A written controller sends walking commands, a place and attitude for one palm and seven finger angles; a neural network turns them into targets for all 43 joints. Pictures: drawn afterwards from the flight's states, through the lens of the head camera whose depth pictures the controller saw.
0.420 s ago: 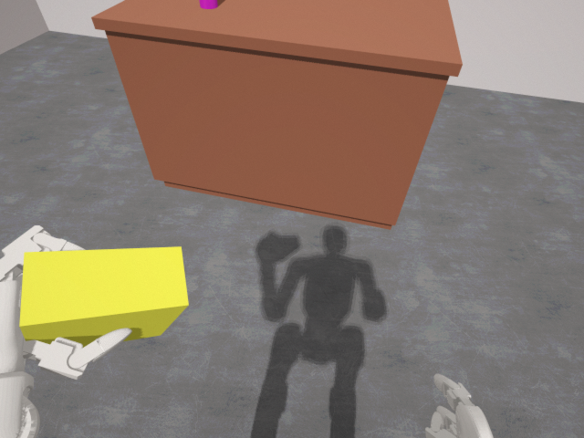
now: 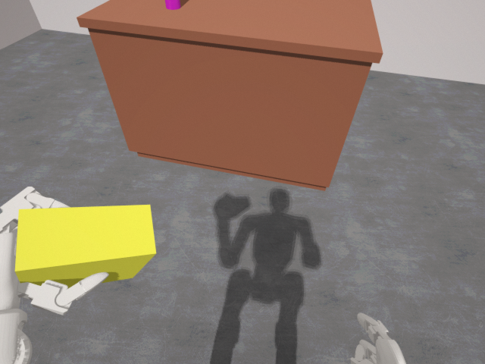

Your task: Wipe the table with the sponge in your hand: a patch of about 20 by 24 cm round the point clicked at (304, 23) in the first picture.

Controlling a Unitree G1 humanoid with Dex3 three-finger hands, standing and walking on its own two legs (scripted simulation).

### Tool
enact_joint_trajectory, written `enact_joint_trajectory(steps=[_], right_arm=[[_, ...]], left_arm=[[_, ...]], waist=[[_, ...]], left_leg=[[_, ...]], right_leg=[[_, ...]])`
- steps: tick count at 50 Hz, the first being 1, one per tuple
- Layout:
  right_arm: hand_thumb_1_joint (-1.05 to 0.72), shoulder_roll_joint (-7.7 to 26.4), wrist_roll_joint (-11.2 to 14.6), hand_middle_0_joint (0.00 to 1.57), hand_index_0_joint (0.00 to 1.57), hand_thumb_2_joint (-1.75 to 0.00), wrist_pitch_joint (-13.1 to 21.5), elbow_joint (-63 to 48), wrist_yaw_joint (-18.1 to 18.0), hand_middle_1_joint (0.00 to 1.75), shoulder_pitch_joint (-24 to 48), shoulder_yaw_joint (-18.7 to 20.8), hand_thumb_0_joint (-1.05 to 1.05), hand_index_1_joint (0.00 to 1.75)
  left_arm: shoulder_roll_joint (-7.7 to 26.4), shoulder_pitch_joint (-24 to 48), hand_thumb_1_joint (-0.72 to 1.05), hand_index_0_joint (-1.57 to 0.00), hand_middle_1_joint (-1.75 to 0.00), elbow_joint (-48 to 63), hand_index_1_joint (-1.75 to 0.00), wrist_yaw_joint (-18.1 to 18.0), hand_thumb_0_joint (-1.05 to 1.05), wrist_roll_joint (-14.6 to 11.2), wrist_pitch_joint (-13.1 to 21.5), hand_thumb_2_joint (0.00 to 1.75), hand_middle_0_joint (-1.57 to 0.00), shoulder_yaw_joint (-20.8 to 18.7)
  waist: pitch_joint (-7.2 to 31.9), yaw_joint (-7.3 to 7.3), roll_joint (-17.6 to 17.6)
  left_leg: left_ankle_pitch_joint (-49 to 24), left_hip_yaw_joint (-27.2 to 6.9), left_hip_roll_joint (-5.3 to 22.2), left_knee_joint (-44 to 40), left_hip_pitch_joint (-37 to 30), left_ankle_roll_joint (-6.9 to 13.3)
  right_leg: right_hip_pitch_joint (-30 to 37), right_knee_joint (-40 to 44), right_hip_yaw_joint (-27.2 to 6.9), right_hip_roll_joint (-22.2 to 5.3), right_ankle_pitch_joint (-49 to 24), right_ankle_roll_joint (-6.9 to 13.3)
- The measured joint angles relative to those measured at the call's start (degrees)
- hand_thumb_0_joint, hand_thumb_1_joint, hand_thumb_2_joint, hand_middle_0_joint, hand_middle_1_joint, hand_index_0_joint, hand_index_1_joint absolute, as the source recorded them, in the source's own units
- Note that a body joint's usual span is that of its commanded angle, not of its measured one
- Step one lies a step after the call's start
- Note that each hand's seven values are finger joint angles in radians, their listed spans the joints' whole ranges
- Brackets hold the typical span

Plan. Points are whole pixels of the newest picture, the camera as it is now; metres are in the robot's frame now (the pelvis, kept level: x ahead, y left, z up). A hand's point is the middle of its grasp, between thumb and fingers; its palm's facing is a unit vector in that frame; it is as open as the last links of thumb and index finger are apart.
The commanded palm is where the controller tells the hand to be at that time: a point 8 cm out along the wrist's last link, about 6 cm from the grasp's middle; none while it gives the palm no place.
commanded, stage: walk to a spot facing it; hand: left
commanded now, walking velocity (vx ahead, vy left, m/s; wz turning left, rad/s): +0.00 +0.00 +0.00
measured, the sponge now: (106, 248) +0.23 +0.20 +0.14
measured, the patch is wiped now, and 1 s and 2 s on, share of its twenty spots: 0.00 0.00 0.00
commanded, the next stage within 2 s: none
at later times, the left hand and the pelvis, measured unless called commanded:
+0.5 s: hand (25, 247) +0.21 +0.28 +0.16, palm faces +0.55 -0.74 -0.39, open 10.1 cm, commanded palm +0.15 +0.31 +0.18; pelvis +0.03 +0.01 -0.01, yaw +9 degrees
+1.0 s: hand (17, 208) +0.27 +0.33 +0.16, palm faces +0.70 -0.60 -0.39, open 10.1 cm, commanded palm +0.19 +0.34 +0.18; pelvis +0.14 +0.02 -0.02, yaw +21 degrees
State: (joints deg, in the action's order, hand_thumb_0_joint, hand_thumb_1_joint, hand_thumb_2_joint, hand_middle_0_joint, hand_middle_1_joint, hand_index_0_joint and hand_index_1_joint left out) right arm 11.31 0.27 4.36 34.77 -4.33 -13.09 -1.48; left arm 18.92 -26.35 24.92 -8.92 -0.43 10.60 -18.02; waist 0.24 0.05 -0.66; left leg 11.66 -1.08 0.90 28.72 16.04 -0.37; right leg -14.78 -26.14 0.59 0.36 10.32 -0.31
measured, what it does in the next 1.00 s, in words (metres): walks ahead, turning left: left foot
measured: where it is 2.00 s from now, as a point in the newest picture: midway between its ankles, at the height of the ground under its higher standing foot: (230, 319)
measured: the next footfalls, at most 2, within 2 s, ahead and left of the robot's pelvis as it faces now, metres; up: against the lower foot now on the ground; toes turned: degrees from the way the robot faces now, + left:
left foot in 0.90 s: +0.18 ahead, +0.17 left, +0.00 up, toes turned +31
right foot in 1.22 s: +0.37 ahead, -0.07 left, +0.00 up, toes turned +14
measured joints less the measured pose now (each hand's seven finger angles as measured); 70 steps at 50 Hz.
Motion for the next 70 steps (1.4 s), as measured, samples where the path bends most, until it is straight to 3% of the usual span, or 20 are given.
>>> enact_joint_trajectory(steps=[9, 13, 18, 21, 24, 27, 30, 32, 36, 38, 42, 45, 49, 51, 55, 60, 62, 66, 68, 70], right_arm=[[-0.91, 0.5, -0.1, 0.2, 0.21, -0.9, -0.5, 0.0, 0.1, 0.3, -0.5, 0.5, 0.01, 0.3], [-0.91, 1.0, -0.3, 0.2, 0.21, -0.9, -1.1, 0.0, -0.3, 0.3, -1.6, 1.0, 0.01, 0.3], [-0.91, 1.5, -0.4, 0.2, 0.21, -0.9, -1.0, 0.8, -0.6, 0.3, -3.2, 1.5, 0.01, 0.3], [-0.91, 0.7, -0.3, 0.2, 0.21, -0.9, -0.5, 1.7, -0.9, 0.3, -3.7, 1.7, 0.01, 0.3], [-0.91, -1.3, -0.8, 0.2, 0.2, -0.9, 0.7, 2.9, -0.2, 0.3, -3.8, 1.5, 0.01, 0.3], [-0.91, -2.7, -1.0, 0.2, 0.21, -0.9, 1.3, 3.2, 0.9, 0.3, -3.7, 0.6, 0.01, 0.3], [-0.9, -3.2, -1.0, 0.2, 0.21, -0.9, 1.1, 2.5, 1.5, 0.3, -3.5, -0.1, 0.01, 0.3], [-0.9, -2.8, -0.7, 0.2, 0.21, -0.89, 0.5, 2.7, 1.5, 0.3, -2.6, 0.0, 0.01, 0.3], [-0.9, -0.4, -0.6, 0.2, 0.21, -0.89, -1.4, 4.4, 1.0, 0.3, -1.0, 1.0, 0.01, 0.3], [-0.91, 0.6, -0.5, 0.2, 0.21, -0.89, -2.1, 4.0, 0.6, 0.3, -0.6, 1.4, 0.01, 0.3], [-0.91, 2.3, -0.5, 0.2, 0.21, -0.9, -1.7, 1.6, -0.1, 0.3, -0.3, 2.7, 0.01, 0.3], [-0.91, 3.7, -0.4, 0.2, 0.21, -0.9, -0.8, -1.4, -0.5, 0.3, 0.9, 3.5, 0.01, 0.3], [-0.91, 0.7, 0.3, 0.19, 0.2, -0.9, -0.2, -1.5, 0.0, 0.3, 5.7, 4.1, 0.01, 0.3], [-0.91, -1.3, 0.6, 0.19, 0.2, -0.9, 0.3, -1.5, 0.7, 0.3, 6.4, 3.2, 0.01, 0.3], [-0.91, -4.2, 0.7, 0.2, 0.2, -0.9, 1.7, -2.0, 1.7, 0.3, 4.8, 1.0, 0.01, 0.3], [-0.9, -5.1, 0.4, 0.2, 0.21, -0.89, 1.5, -1.3, 1.1, 0.3, 0.8, -0.4, 0.01, 0.3], [-0.9, -4.5, 0.4, 0.2, 0.21, -0.89, 0.8, -0.5, 0.8, 0.31, -0.2, -0.5, 0.01, 0.3], [-0.9, -0.5, 0.2, 0.2, 0.21, -0.89, -1.5, 4.4, 0.9, 0.31, 1.5, 0.8, 0.01, 0.3], [-0.9, 1.1, 0.2, 0.2, 0.21, -0.89, -2.3, 5.1, 0.8, 0.3, 1.9, 1.5, 0.01, 0.3], [-0.91, 2.1, 0.1, 0.2, 0.21, -0.89, -2.8, 4.6, 0.7, 0.3, 1.9, 2.3, 0.01, 0.3]], left_arm=[[0.0, -0.1, -0.49, -0.75, -1.31, -0.2, -1.32, 0.0, -0.01, -0.1, -0.5, 0.97, -0.76, 0.5], [0.6, -0.4, -0.49, -0.75, -1.31, 1.7, -1.32, -0.5, -0.01, 0.1, -1.2, 0.97, -0.76, 0.2], [1.8, -0.6, -0.49, -0.76, -1.31, 4.3, -1.32, -0.9, -0.01, -0.1, 0.0, 0.97, -0.76, -1.7], [1.2, -0.7, -0.49, -0.76, -1.31, 3.4, -1.32, -1.0, -0.01, 0.3, 0.6, 0.97, -0.76, -3.2], [1.0, 0.3, -0.49, -0.76, -1.31, 2.1, -1.32, -0.7, -0.01, 0.7, 0.7, 0.97, -0.76, -3.6], [0.8, -0.6, -0.49, -0.76, -1.32, 2.9, -1.32, -0.1, -0.01, 0.2, 0.5, 0.97, -0.76, -3.1], [1.6, -2.2, -0.49, -0.76, -1.32, 4.4, -1.32, 0.7, -0.01, 0.1, 0.7, 0.97, -0.76, -2.5], [2.1, -1.5, -0.49, -0.76, -1.32, 4.5, -1.32, 1.1, -0.01, 0.2, 1.1, 0.97, -0.76, -1.8], [1.1, -0.4, -0.49, -0.76, -1.32, 2.0, -1.32, 1.4, -0.01, 0.1, 1.8, 0.97, -0.76, -0.7], [0.8, -1.1, -0.49, -0.76, -1.32, 1.3, -1.32, 1.2, -0.01, 0.2, 1.9, 0.97, -0.76, -1.2], [0.6, -1.2, -0.49, -0.76, -1.32, 3.0, -1.32, -0.2, -0.01, 0.1, 1.3, 0.97, -0.76, -1.8], [0.3, -1.4, -0.49, -0.76, -1.32, 6.8, -1.32, -1.6, -0.01, -0.1, 1.2, 0.97, -0.76, -2.4], [2.3, 2.9, -0.49, -0.76, -1.32, 5.6, -1.32, -1.8, -0.01, -0.1, 1.1, 0.98, -0.76, -3.3], [3.2, 3.8, -0.49, -0.76, -1.32, 5.7, -1.32, -1.3, -0.01, 0.0, 0.3, 0.98, -0.76, -3.7], [2.8, 0.8, -0.49, -0.76, -1.32, 8.8, -1.32, -0.6, -0.01, -0.8, 1.3, 0.98, -0.76, -4.0], [3.1, -1.5, -0.49, -0.76, -1.32, 6.9, -1.32, 0.2, -0.01, -1.0, 2.3, 0.98, -0.76, -3.7], [3.6, -0.3, -0.49, -0.76, -1.32, 5.2, -1.32, 0.3, -0.01, -0.6, 1.6, 0.98, -0.76, -3.7], [-0.1, 3.3, -0.49, -0.76, -1.32, 1.0, -1.32, 0.9, -0.01, -0.3, 0.2, 0.98, -0.76, -1.3], [-1.3, 2.5, -0.49, -0.76, -1.32, 0.9, -1.32, 1.0, -0.01, 0.0, 0.4, 0.98, -0.76, -1.0], [-1.2, 1.0, -0.49, -0.76, -1.32, 1.9, -1.32, 0.9, -0.01, 0.2, 0.9, 0.98, -0.76, -1.1]], waist=[[0.5, 0.66, -0.2], [1.1, 1.8, 0.5], [0.6, 2.32, 2.2], [1.1, 2.02, 1.4], [0.6, 2.36, 0.4], [0.0, 2.26, -0.6], [0.0, 1.6, -1.2], [-0.5, 1.37, -1.3], [-0.8, 0.82, -0.8], [-0.9, 0.46, 0.2], [-2.5, -0.85, 2.9], [-3.7, -1.73, 3.6], [-5.9, -0.75, 4.6], [-5.5, -0.18, 4.1], [-4.4, -0.14, 2.1], [-3.2, -1.03, -1.3], [-2.8, -1.26, -1.6], [-3.9, -1.56, -2.5], [-4.2, -0.97, -2.0], [-4.4, -0.16, -1.1]], left_leg=[[1.0, -0.6, -0.2, 1.8, 1.2, 0.3], [6.1, -0.8, -0.6, 6.0, 3.3, 1.6], [5.5, 0.7, -1.1, 10.4, 4.6, 1.5], [7.4, -0.1, -1.2, 12.4, 5.3, 1.6], [6.8, -2.4, -1.2, 10.6, 4.6, 1.4], [5.9, -4.4, -0.7, 8.0, 3.1, 0.8], [6.8, -5.7, -0.8, 8.4, 3.1, -0.1], [11.0, -3.8, -0.7, 16.8, 6.2, 0.8], [12.0, 2.0, 0.5, 33.6, 12.7, 0.1], [10.9, 4.5, 1.9, 31.7, 13.4, 0.0], [8.3, 9.3, 3.1, 15.4, 9.8, 0.8], [1.0, 11.6, 2.3, 3.4, 4.3, 2.2], [3.3, 10.7, 2.3, 8.8, 4.5, 2.2], [4.1, 9.6, 2.7, 7.6, 3.6, 1.6], [3.4, 8.3, 4.3, 3.3, 0.5, -0.1], [6.6, 5.7, 6.2, 4.3, -2.0, -1.8], [11.4, 4.7, 6.3, 12.1, 0.2, -0.3], [14.5, 2.7, 3.3, 38.2, 9.2, 0.3], [12.5, 3.8, 3.0, 42.7, 12.7, -0.2], [10.6, 5.2, 3.4, 40.3, 14.6, -0.5]], right_leg=[[-0.7, -1.6, 0.8, -0.2, 1.0, 0.2], [-2.1, -5.7, 2.8, -1.7, 5.9, 0.5], [-3.4, -13.1, 4.7, -4.8, 9.8, -0.2], [-5.4, -20.5, 2.8, -3.1, 19.0, -0.4], [-7.1, -26.2, 1.5, -0.9, 21.8, -0.7], [-5.9, -21.3, 2.5, -0.2, 21.0, -1.1], [-1.6, -8.5, 4.1, -0.5, 15.8, -0.1], [-1.2, -8.0, 5.5, -1.3, 7.3, 1.1], [2.1, -7.6, 8.2, -3.7, 10.3, 1.1], [4.1, -5.6, 9.0, -4.8, 10.6, 0.5], [6.9, -4.4, 10.6, -7.1, 12.0, -0.3], [5.2, -12.3, 10.3, -8.6, 16.2, -1.2], [-5.8, -38.8, 3.2, -6.3, 21.1, -1.0], [-10.6, -42.5, 2.8, -5.8, 20.0, -1.3], [-14.3, -31.6, 5.0, -6.9, 14.1, -1.8], [-8.5, -13.4, 8.7, -5.8, 8.8, -2.5], [-6.3, -10.1, 9.4, -5.5, 4.0, -0.4], [-4.2, -13.9, 11.2, -6.4, 8.5, 2.3], [-1.8, -11.4, 11.9, -6.5, 8.5, 2.0], [0.4, -8.3, 12.6, -6.6, 8.0, 2.0]])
